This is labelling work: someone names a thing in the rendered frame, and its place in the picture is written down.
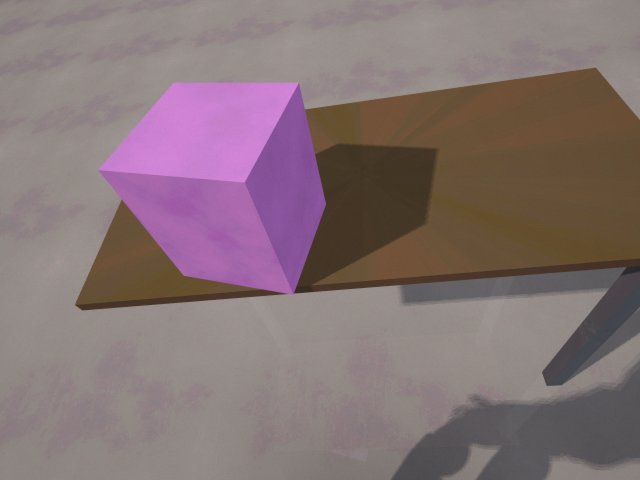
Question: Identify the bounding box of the carton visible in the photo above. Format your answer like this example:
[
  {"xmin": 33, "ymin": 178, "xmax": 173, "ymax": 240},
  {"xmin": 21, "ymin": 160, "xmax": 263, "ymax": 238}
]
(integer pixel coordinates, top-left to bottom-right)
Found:
[{"xmin": 98, "ymin": 83, "xmax": 326, "ymax": 295}]

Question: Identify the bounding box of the table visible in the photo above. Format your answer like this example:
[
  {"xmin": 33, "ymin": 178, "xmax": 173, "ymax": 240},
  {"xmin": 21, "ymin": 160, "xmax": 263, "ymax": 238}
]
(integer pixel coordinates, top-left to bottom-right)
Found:
[{"xmin": 75, "ymin": 68, "xmax": 640, "ymax": 386}]

